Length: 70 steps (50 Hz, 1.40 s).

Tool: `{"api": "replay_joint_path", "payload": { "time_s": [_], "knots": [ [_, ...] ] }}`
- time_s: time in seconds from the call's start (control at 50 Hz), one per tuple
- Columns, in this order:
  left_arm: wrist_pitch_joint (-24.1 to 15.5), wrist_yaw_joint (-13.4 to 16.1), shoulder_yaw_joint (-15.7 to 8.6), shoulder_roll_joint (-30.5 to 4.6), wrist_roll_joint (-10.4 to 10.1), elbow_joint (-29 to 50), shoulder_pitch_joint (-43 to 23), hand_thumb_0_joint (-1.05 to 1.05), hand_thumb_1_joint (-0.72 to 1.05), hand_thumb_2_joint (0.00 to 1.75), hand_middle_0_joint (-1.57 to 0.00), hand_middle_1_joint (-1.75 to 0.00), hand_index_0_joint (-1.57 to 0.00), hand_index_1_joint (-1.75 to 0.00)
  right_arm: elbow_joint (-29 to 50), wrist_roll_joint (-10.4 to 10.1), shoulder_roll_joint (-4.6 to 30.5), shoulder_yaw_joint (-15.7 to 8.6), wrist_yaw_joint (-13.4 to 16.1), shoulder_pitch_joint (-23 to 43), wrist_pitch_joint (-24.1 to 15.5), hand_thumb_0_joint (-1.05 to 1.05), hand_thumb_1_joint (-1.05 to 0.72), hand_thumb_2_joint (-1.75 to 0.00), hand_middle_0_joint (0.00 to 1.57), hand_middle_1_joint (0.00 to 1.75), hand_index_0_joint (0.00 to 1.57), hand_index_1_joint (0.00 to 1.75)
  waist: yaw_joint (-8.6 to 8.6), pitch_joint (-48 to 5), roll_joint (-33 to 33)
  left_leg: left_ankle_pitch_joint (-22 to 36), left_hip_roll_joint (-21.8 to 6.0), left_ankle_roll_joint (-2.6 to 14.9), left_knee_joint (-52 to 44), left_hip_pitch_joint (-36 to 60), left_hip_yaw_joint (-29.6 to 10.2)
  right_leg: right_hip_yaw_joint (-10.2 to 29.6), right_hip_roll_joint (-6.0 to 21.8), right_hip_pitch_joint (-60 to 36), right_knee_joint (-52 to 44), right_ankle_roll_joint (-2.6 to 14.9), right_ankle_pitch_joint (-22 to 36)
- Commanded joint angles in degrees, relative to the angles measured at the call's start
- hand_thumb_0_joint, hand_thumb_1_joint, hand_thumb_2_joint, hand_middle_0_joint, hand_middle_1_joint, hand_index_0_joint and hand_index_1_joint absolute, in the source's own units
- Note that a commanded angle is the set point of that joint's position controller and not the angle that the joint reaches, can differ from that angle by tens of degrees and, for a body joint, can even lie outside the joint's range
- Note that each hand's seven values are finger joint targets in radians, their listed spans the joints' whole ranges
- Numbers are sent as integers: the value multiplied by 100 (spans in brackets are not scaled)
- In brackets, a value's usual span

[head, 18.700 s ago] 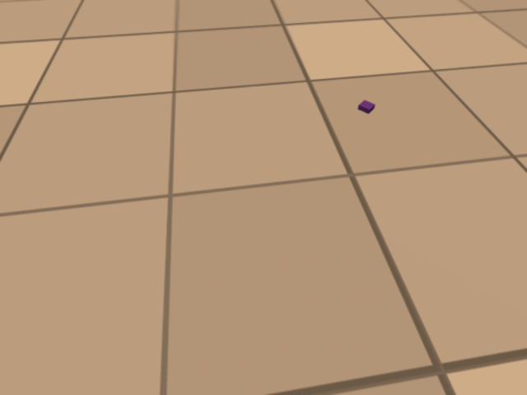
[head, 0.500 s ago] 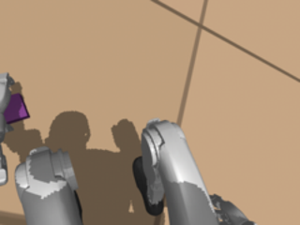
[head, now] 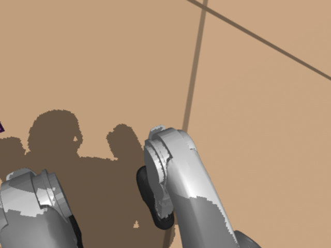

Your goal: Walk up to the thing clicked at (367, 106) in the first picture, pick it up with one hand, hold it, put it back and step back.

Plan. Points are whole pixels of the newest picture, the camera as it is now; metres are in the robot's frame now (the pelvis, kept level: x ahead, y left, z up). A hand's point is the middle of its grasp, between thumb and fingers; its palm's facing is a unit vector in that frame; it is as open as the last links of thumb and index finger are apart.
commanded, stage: rest palm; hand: left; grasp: from above
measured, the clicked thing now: out of the picture +0.44 +0.29 -0.28
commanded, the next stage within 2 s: close in 0.54 s
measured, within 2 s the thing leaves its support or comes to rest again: neither
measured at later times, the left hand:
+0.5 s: hand out of the picture +0.42 +0.29 -0.25, palm faces -0.42 -0.16 -0.89, open 13.1 cm
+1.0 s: hand out of the picture +0.43 +0.29 -0.25, palm faces -0.43 -0.16 -0.89, open 12.4 cm
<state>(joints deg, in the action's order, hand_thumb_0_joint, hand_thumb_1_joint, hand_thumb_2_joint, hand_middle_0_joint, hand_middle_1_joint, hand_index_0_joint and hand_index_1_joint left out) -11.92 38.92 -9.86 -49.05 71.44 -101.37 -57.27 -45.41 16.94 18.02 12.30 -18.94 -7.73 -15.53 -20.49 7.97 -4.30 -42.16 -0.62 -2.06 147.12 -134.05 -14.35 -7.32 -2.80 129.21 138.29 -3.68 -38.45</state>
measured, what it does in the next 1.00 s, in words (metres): stands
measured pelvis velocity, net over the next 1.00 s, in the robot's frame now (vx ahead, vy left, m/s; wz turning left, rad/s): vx -0.01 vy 0.00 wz -0.03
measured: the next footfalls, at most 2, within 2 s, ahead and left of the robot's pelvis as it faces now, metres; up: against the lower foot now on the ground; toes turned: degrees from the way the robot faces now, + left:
none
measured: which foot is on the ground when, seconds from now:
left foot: down 0.00-1.00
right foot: down 0.00-1.00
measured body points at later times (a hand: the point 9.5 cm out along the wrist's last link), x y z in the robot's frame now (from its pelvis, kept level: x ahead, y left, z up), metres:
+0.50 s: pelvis -0.01 +0.01 +0.00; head +0.26 +0.12 +0.35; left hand +0.44 +0.30 -0.19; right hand +0.03 -0.25 -0.05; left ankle +0.06 +0.13 -0.26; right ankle +0.11 -0.12 -0.26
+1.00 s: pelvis -0.01 +0.00 +0.00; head +0.27 +0.11 +0.34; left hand +0.45 +0.29 -0.20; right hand +0.03 -0.25 -0.05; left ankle +0.06 +0.13 -0.26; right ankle +0.11 -0.12 -0.26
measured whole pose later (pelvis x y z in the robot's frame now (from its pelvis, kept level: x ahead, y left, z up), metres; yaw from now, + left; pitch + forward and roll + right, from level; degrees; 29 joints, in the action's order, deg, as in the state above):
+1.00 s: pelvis -0.01 +0.00 +0.00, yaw -2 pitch +25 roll -14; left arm -9.1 41.4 -7.1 -53.2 69.3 -104.5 -59.6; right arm -42.0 16.4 21.4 16.0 -20.9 -4.8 -20.3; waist -22.8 11.8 -7.3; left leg -41.4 -0.7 -1.6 147.2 -132.8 -16.6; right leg -9.2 -3.5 126.7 136.2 -4.3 -36.9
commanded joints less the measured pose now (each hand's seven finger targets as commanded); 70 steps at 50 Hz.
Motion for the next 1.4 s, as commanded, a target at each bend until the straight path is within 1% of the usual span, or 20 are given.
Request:
{"api": "replay_joint_path", "payload": {
  "time_s": [0.0, 0.04, 0.2, 0.28, 0.34, 0.36, 0.44, 0.46, 0.52, 0.62, 0.74, 0.76, 0.84, 0.9, 0.94, 1.0, 1.12, 1.18, 1.3, 1.38],
  "knots": [
    [-107, 336, 81, -1138, 86, 363, -1427, 0, -32, 88, -28, -82, -26, -84, -37, 14, 1846, -445, -21, -1119, -96, 0, -90, -90, 20, 30, 20, 30, -328, -3694, 2296, 1229, -62, 277, -1408, 2560, 733, -764, -200, -2157, -1229, 445, 1468],
    [-112, 465, 42, -1262, 130, 335, -1489, 0, -30, 86, -29, -82, -27, -83, -34, 3, 1918, -472, -9, -1018, -122, 0, -90, -90, 20, 30, 20, 30, -288, -3609, 2373, 1075, -69, 262, -1501, 2500, 712, -771, -213, -2089, -1278, 467, 1305],
    [176, 641, 132, -1160, 223, 110, -1549, 0, -33, 86, -27, -82, -25, -84, 56, 34, 1967, -435, -124, -860, -268, 0, -90, -90, 20, 30, 20, 30, -406, -3378, 2418, 1112, -101, 225, -1514, 2554, 629, -837, -201, -1922, -1187, 456, 1328],
    [270, 618, 99, -1216, 150, 92, -1637, 0, -36, 86, -26, -82, -23, -84, 61, 12, 2048, -429, -154, -788, -321, 0, -90, -90, 20, 30, 20, 30, -448, -3311, 2554, 1114, -122, 197, -1592, 2653, 570, -855, -190, -1866, -1172, 452, 1333],
    [269, 538, 272, -1140, 32, 168, -1609, 0, -36, 87, -26, -82, -23, -85, 108, 11, 2051, -400, -166, -656, -381, 0, -90, -90, 20, 30, 20, 30, -490, -3192, 2386, 845, -110, 243, -1513, 2467, 631, -811, -193, -1949, -1317, 429, 1144],
    [272, 550, 207, -1239, 10, 212, -1616, 0, -37, 87, -25, -82, -22, -85, 95, -25, 2095, -407, -148, -709, -373, 0, -90, -90, 20, 30, 20, 30, -479, -3307, 2365, 932, -118, 238, -1560, 2513, 603, -808, -208, -2039, -1333, 437, 1228],
    [219, 506, 295, -1170, -23, 249, -1572, 0, -40, 89, -24, -82, -20, -85, 100, -37, 2071, -362, -173, -690, -420, 0, -90, -90, 20, 30, 20, 30, -440, -3384, 2469, 1105, -135, 200, -1562, 2667, 522, -845, -183, -2047, -1212, 445, 1366],
    [201, 487, 326, -1119, -33, 151, -1564, 0, -40, 88, -24, -82, -20, -85, 125, -29, 2060, -328, -187, -710, -441, 0, -90, -90, 20, 30, 20, 30, -508, -3328, 2480, 1085, -137, 208, -1526, 2653, 533, -866, -189, -2035, -1216, 432, 1377],
    [151, 495, 417, -1089, -38, 276, -1563, 0, -40, 89, -24, -82, -20, -85, 108, -35, 2084, -316, -207, -652, -466, 0, -90, -90, 20, 30, 20, 30, -478, -3325, 2591, 1181, -150, 172, -1537, 2784, 496, -891, -179, -2028, -1177, 439, 1441],
    [138, 623, 352, -1258, -72, 289, -1582, 0, -39, 89, -26, -81, -21, -85, 134, -9, 2169, -230, -232, -758, -487, 0, -90, -90, 20, 30, 20, 30, -539, -3379, 2501, 1315, -151, 188, -1522, 2787, 509, -907, -220, -2254, -1274, 433, 1566],
    [244, 702, 425, -1279, -121, 267, -1542, 0, -28, 83, -34, -74, -30, -78, 158, -46, 2197, -214, -232, -640, -539, 0, -89, -90, 20, 30, 20, 30, -564, -3270, 2442, 1184, -175, 187, -1502, 2687, 502, -876, -226, -2253, -1333, 421, 1490],
    [263, 695, 348, -1343, -125, 202, -1587, 0, -27, 81, -34, -74, -31, -78, 144, -51, 2208, -210, -233, -756, -541, 0, -89, -90, 20, 30, 20, 30, -602, -3253, 2504, 1221, -170, 185, -1532, 2704, 486, -899, -218, -2249, -1330, 426, 1514],
    [328, 568, 257, -1394, -222, 43, -1521, 0, -23, 76, -35, -72, -33, -74, 202, -64, 2174, -148, -244, -841, -525, 0, -89, -90, 20, 30, 20, 30, -607, -3254, 2418, 1327, -174, 204, -1483, 2667, 483, -893, -210, -2326, -1313, 403, 1637],
    [296, 467, 215, -1553, -234, 83, -1442, 0, -20, 75, -39, -69, -36, -72, 243, -106, 2195, -139, -214, -789, -525, 0, -89, -90, 20, 30, 20, 30, -514, -3236, 2437, 1225, -167, 211, -1528, 2637, 488, -893, -219, -2327, -1340, 405, 1507],
    [239, 408, 307, -1474, -244, 84, -1478, 0, -17, 72, -41, -68, -38, -71, 283, -95, 2177, -110, -201, -775, -508, 0, -89, -90, 20, 30, 20, 30, -576, -3140, 2424, 1130, -166, 213, -1541, 2594, 481, -902, -212, -2328, -1348, 409, 1446],
    [146, 375, 320, -1535, -267, 213, -1481, 0, -13, 69, -43, -66, -41, -69, 285, -103, 2175, -106, -152, -746, -472, 0, -89, -90, 20, 30, 20, 30, -539, -3228, 2450, 1092, -169, 224, -1512, 2606, 536, -865, -231, -2414, -1405, 408, 1419],
    [35, 500, 268, -1603, -141, 355, -1478, 0, -4, 62, -48, -63, -47, -63, 279, -60, 2211, -95, -142, -867, -407, 0, -89, -90, 20, 30, 20, 30, -547, -3372, 2521, 1421, -196, 195, -1529, 2800, 476, -918, -272, -2526, -1369, 411, 1704],
    [81, 541, 414, -1448, -157, 370, -1458, 0, 1, 60, -51, -61, -50, -61, 263, -60, 2226, -170, -106, -717, -413, 0, -89, -90, 20, 30, 20, 30, -565, -3220, 2518, 1155, -199, 191, -1554, 2718, 501, -887, -265, -2400, -1443, 419, 1487],
    [170, 538, 274, -1574, -133, 353, -1532, 0, 11, 55, -58, -57, -58, -57, 289, -80, 2246, -169, -135, -859, -424, 0, -89, -90, 20, 30, 20, 30, -575, -3222, 2531, 1236, -207, 182, -1595, 2771, 449, -915, -260, -2344, -1393, 421, 1558],
    [212, 549, 362, -1460, -130, 378, -1584, 0, 17, 51, -63, -53, -63, -53, 299, -104, 2227, -179, -117, -770, -443, 0, -89, -90, 20, 30, 20, 30, -617, -3136, 2452, 1108, -209, 179, -1644, 2707, 419, -925, -238, -2241, -1430, 426, 1426]
  ]
}}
